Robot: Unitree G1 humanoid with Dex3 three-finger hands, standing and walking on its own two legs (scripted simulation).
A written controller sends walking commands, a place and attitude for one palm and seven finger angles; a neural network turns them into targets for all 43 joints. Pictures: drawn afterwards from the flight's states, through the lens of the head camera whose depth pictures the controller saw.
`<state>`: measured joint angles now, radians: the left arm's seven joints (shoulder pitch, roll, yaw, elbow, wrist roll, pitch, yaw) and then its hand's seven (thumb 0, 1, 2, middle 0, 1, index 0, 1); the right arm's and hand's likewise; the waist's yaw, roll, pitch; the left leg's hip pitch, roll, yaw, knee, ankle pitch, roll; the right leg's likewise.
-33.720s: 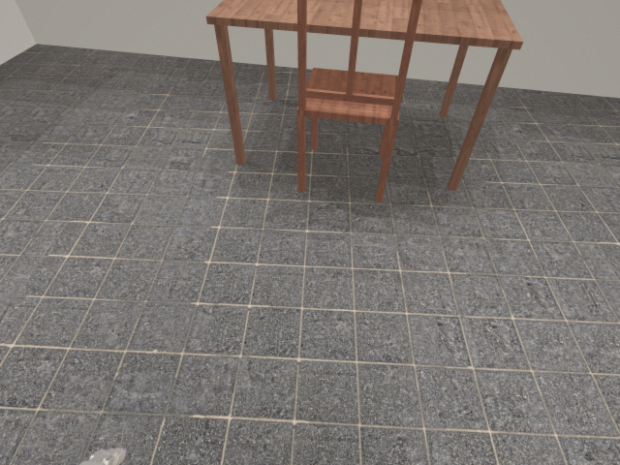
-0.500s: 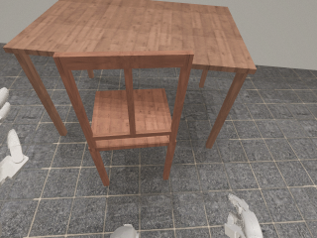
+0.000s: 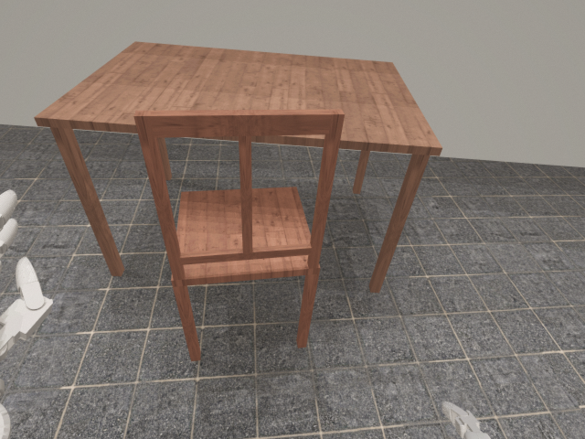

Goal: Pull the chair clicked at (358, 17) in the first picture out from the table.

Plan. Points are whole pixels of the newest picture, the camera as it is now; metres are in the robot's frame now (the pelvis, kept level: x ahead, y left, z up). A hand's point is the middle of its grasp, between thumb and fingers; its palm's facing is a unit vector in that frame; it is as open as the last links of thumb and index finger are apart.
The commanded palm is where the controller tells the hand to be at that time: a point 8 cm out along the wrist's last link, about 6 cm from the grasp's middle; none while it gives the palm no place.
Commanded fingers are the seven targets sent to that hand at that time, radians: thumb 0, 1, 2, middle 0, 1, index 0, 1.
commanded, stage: stop stepping back and stand still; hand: left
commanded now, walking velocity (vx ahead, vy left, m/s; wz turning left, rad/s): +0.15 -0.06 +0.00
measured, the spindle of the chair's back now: (246, 199) +0.65 +0.13 -0.04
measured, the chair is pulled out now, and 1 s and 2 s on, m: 0.16 0.16 0.16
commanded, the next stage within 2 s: let the arm hang, fingers relaxed in 0.64 s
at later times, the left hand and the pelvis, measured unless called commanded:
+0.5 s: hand out of the picture +0.13 +0.28 +0.18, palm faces +0.46 -0.78 -0.42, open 7.4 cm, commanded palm +0.07 +0.32 +0.20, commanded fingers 0.00 0.90 0.90 -0.20 -0.30 -0.20 -0.30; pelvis -0.07 +0.01 +0.01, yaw +1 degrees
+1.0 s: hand out of the picture +0.02 +0.18 -0.14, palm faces +0.01 -0.99 -0.15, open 7.3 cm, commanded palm none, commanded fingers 0.00 0.90 0.90 -0.20 -0.30 -0.20 -0.30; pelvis -0.07 +0.02 +0.00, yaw +4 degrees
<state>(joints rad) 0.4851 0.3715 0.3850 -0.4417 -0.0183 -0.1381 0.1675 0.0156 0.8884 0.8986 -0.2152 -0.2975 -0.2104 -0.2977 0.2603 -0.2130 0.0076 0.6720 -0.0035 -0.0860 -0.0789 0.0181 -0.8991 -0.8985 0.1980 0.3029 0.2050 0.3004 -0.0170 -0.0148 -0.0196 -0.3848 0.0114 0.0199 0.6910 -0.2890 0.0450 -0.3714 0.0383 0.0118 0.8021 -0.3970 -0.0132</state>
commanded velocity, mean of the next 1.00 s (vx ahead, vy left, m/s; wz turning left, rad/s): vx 0.08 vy -0.02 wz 0.00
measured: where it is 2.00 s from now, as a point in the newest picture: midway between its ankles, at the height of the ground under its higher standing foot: outside the picture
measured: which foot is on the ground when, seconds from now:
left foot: down 0.00-0.14, up 0.16-0.30, down 0.32-1.00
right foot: up 0.00-0.12, down 0.14-1.00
